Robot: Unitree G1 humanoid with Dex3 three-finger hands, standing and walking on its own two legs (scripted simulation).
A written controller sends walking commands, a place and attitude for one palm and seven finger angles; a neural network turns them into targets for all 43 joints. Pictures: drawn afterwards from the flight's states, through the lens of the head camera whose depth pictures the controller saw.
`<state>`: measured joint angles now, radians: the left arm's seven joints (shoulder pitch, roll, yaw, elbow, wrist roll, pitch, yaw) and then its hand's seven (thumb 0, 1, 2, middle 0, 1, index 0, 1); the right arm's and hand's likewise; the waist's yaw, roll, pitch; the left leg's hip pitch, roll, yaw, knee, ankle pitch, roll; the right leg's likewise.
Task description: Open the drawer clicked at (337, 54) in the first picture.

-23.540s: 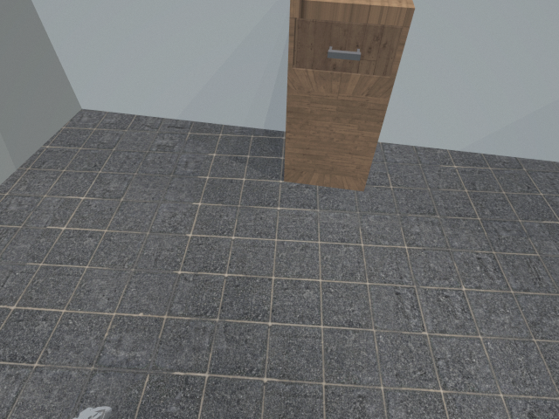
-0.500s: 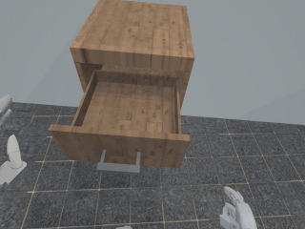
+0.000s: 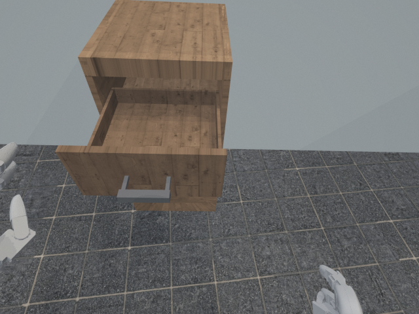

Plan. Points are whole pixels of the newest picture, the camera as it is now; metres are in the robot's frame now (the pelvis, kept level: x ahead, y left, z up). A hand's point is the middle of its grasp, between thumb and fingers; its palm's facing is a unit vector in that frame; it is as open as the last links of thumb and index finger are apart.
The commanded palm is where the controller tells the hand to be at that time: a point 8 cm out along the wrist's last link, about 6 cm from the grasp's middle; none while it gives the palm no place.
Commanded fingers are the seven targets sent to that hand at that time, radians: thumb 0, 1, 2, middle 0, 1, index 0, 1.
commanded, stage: stop stepping back and stand still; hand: left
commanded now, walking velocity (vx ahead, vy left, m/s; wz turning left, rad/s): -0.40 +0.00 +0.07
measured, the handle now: (146, 188) +0.40 +0.17 -0.05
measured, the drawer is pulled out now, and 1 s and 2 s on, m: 0.29 0.29 0.29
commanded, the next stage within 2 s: let the arm hang, fingers relaxed in 0.88 s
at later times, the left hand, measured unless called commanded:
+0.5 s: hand out of the picture +0.04 +0.22 +0.16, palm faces +0.42 -0.82 -0.40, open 7.4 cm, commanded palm -0.02 +0.26 +0.18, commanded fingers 0.00 0.90 0.90 -0.20 -0.30 -0.20 -0.30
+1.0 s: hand out of the picture +0.02 +0.20 +0.16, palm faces +0.39 -0.81 -0.45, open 7.4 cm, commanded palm none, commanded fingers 0.00 0.90 0.90 -0.20 -0.30 -0.20 -0.30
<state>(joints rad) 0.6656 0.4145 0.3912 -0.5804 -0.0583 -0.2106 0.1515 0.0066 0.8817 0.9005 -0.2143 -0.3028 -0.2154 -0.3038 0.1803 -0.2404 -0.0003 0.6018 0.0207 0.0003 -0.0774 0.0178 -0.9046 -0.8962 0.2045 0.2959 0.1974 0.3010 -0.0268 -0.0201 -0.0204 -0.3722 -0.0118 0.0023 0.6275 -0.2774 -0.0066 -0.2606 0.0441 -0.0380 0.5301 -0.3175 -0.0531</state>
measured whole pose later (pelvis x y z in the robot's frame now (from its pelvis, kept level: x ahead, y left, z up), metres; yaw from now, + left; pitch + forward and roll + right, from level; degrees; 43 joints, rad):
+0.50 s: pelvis -0.14 -0.02 +0.00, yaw +2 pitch +1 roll +1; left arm 0.63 0.35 0.32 -0.57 -0.02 -0.18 0.18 0.01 0.88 0.90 -0.21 -0.30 -0.21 -0.30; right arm 0.30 -0.23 0.00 0.62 0.00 -0.08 -0.06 0.02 -0.90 -0.90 0.21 0.30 0.20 0.30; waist -0.03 -0.04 -0.05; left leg -0.23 0.01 0.05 0.49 -0.34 0.05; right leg -0.37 -0.01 -0.07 0.56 -0.23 -0.04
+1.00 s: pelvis -0.16 -0.04 +0.00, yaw +4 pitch +0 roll +0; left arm 0.63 0.37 0.31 -0.55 -0.01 -0.23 0.17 0.01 0.88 0.90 -0.21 -0.30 -0.21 -0.30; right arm 0.25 -0.23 -0.02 0.61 -0.01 -0.10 -0.04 0.02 -0.90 -0.90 0.21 0.30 0.20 0.30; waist -0.02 -0.01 0.00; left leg -0.29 0.02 0.03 0.48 -0.20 0.03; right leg -0.30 0.03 -0.10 0.53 -0.23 -0.06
